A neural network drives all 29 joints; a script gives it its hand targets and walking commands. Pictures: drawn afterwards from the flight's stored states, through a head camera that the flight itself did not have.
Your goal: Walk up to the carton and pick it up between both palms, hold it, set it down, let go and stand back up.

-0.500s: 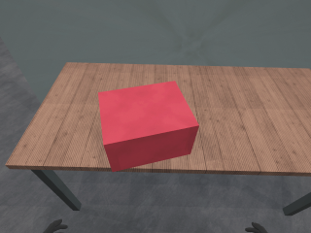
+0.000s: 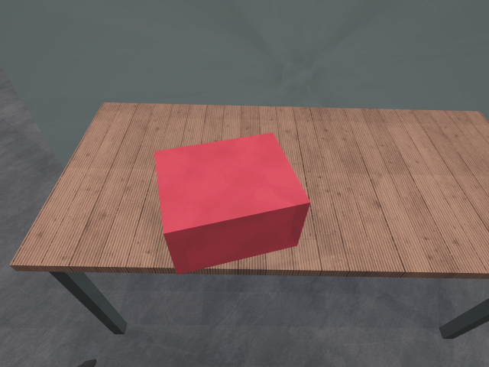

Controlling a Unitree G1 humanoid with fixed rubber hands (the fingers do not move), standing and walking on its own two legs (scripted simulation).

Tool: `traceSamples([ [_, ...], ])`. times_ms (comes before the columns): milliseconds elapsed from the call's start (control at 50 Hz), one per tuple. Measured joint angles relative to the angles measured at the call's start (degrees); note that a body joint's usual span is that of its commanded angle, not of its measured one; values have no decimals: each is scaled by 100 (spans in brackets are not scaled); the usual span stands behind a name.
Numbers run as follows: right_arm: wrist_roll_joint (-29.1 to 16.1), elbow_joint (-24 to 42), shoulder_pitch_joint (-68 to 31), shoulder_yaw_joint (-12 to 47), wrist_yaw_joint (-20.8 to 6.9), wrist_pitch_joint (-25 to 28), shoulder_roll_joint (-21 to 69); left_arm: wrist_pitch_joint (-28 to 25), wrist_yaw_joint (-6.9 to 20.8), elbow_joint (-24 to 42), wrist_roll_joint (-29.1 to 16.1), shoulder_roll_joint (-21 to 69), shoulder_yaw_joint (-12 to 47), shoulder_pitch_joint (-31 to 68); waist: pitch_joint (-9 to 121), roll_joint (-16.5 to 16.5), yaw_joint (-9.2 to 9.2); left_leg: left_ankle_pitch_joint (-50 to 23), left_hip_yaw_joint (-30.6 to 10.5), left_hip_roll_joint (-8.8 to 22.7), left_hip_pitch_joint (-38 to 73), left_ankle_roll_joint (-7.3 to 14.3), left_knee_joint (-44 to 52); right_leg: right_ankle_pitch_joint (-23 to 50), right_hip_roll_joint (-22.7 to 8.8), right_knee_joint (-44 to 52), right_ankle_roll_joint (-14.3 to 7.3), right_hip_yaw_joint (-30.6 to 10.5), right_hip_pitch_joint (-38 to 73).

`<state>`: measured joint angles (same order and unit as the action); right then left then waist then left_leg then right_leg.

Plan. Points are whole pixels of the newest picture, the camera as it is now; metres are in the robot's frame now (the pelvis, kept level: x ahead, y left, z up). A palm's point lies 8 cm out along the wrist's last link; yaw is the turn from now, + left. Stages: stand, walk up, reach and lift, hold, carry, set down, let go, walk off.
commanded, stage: stand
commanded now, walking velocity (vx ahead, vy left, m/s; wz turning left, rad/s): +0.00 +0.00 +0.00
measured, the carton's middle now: (227, 199) +0.49 +0.05 -0.06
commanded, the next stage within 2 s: walk up in 1.68 s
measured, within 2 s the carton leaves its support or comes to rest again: neither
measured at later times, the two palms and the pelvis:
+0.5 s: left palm out of the picture +0.08 +0.30 -0.11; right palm out of the picture +0.10 -0.29 -0.11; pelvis +0.00 +0.00 +0.00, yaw +0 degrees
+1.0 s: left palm out of the picture +0.10 +0.30 -0.11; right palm out of the picture +0.10 -0.29 -0.11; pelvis +0.01 +0.01 +0.01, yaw +0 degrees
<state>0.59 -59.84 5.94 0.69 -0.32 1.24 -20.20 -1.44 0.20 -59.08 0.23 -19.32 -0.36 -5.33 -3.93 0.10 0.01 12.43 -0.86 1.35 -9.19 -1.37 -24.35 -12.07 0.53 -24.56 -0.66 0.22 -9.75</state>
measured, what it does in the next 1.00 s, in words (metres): stands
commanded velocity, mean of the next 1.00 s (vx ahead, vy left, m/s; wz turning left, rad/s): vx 0.00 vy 0.00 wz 0.00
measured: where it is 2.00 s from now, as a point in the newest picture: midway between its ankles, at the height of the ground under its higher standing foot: outside the picture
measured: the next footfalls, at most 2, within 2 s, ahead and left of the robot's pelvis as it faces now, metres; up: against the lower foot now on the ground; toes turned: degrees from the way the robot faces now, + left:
none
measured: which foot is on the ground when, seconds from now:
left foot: down 0.00-1.00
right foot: down 0.00-1.00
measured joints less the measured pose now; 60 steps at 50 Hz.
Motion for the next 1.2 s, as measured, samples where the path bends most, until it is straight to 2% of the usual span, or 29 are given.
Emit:
traceSamples([
  [460, 16, -215, -101, -30, 31, -17, -62, 28, 19, -363, 25, -25, -55, -22, 34, -20, 35, -143, 8, -25, 152, 36, 328, 165, -27, 374, 43, -7, 176],
  [1200, -4, -292, -114, -70, 44, -31, -81, 84, -27, -410, 17, 9, -82, 1, 68, -22, 28, -163, 36, -44, 376, 41, 549, 158, -48, 534, 61, -34, 364],
])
